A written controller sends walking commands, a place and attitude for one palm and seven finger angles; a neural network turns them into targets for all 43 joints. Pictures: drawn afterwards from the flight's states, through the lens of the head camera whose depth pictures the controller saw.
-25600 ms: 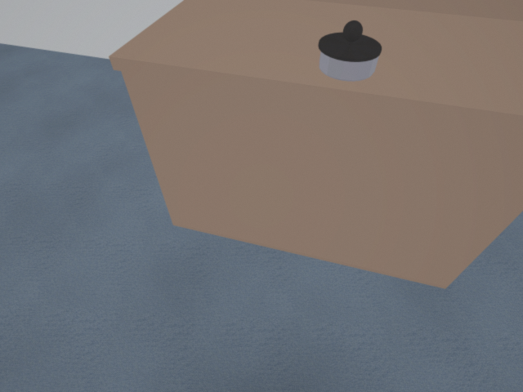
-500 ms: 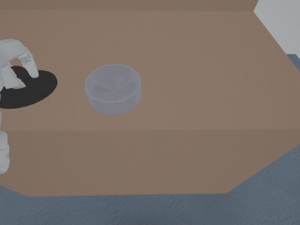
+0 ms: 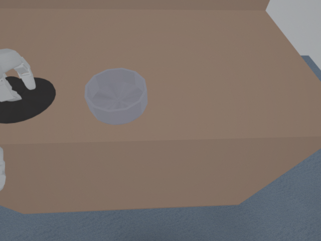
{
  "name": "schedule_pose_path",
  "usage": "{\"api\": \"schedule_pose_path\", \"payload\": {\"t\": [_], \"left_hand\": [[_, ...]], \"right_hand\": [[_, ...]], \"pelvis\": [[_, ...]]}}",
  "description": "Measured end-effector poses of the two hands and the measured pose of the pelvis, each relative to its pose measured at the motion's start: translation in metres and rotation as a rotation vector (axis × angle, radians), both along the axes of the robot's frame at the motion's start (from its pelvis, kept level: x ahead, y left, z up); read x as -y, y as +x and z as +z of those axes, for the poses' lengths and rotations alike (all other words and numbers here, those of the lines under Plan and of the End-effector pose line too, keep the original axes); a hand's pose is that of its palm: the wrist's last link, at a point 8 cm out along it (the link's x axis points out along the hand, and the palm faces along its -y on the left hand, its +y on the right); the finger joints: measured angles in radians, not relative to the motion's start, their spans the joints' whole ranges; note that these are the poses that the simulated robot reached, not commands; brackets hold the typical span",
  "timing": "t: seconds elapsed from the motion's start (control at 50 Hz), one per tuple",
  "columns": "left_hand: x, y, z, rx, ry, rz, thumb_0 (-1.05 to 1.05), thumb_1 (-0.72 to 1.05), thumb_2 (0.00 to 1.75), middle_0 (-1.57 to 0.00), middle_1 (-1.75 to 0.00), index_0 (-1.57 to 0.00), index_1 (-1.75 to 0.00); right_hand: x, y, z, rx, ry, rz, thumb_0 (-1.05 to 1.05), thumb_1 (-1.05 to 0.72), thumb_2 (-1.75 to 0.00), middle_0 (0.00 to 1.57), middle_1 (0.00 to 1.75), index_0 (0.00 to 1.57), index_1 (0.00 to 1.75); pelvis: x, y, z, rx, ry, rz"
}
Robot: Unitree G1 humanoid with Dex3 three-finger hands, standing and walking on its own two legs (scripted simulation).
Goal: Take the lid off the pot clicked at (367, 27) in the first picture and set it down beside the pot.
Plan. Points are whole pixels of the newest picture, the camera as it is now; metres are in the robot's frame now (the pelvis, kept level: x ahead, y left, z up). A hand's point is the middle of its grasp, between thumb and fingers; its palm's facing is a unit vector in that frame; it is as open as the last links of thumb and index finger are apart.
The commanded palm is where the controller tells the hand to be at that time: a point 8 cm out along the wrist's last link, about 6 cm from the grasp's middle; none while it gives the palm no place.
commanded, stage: open the fingers wide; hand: left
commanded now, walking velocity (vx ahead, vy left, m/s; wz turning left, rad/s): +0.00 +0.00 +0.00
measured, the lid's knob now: (13, 86) +0.46 +0.34 +0.13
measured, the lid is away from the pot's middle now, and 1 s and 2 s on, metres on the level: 0.25 0.24 0.24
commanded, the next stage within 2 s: raise the empty hand in 1.04 s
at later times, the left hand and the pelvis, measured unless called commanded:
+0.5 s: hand (6, 89) +0.43 +0.33 +0.15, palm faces -0.37 -0.12 -0.92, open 7.7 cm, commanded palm +0.44 +0.34 +0.22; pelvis -0.01 +0.00 +0.00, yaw +0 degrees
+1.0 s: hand (4, 88) +0.43 +0.34 +0.16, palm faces -0.35 -0.10 -0.93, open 10.9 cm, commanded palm +0.44 +0.33 +0.22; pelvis -0.01 +0.00 +0.00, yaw +0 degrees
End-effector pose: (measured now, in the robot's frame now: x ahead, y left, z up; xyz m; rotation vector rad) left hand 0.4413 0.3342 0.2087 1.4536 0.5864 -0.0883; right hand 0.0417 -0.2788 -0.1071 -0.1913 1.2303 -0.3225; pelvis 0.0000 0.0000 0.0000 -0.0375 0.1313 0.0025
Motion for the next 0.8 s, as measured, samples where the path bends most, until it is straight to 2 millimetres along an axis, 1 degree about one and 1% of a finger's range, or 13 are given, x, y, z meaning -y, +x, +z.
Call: {"api": "schedule_pose_path", "payload": {"t": [0.16, 0.34, 0.44, 0.58, 0.68, 0.8], "left_hand": [[0.006, -0.009, -0.004, 0.043, -0.007, -0.090, 0.01, 0.16, 0.91, -0.68, -0.85, -0.81, -0.93], [0.002, -0.013, -0.004, 0.036, -0.013, -0.071, 0.00, 0.18, 0.93, -0.66, -0.83, -0.78, -0.90], [-0.001, -0.012, -0.001, 0.038, -0.004, -0.061, -0.01, 0.17, 0.94, -0.66, -0.81, -0.75, -0.86], [-0.002, -0.010, 0.005, 0.054, 0.008, -0.063, -0.01, 0.11, 0.94, -0.63, -0.77, -0.67, -0.79], [0.000, -0.009, 0.008, 0.069, 0.014, -0.076, -0.01, 0.06, 0.93, -0.59, -0.73, -0.62, -0.74], [0.000, -0.010, 0.007, 0.074, 0.001, -0.080, 0.00, -0.04, 0.92, -0.55, -0.66, -0.56, -0.67]], "right_hand": [[-0.004, 0.010, -0.003, -0.002, 0.012, 0.004, 0.00, -0.90, -0.90, 0.21, 0.30, 0.20, 0.30], [-0.005, 0.022, -0.002, 0.019, 0.007, 0.021, 0.00, -0.90, -0.90, 0.21, 0.30, 0.21, 0.30], [-0.003, 0.019, 0.000, 0.017, -0.005, 0.016, 0.00, -0.90, -0.90, 0.21, 0.30, 0.21, 0.30], [-0.003, 0.009, -0.002, -0.013, -0.004, 0.005, 0.00, -0.90, -0.90, 0.21, 0.30, 0.21, 0.30], [-0.005, 0.004, -0.003, -0.027, 0.008, -0.004, 0.00, -0.90, -0.90, 0.21, 0.30, 0.20, 0.30], [-0.010, 0.004, -0.005, -0.024, 0.026, -0.009, 0.00, -0.90, -0.90, 0.21, 0.30, 0.20, 0.30]], "pelvis": [[0.001, -0.003, -0.001, 0.003, -0.003, 0.001], [0.002, -0.007, -0.002, 0.003, -0.008, 0.008], [0.002, -0.007, -0.003, 0.002, -0.009, 0.006], [-0.001, -0.007, -0.003, 0.001, -0.009, 0.006], [-0.002, -0.006, -0.003, 0.000, -0.008, 0.004], [-0.004, -0.007, -0.003, 0.003, -0.008, 0.002]]}}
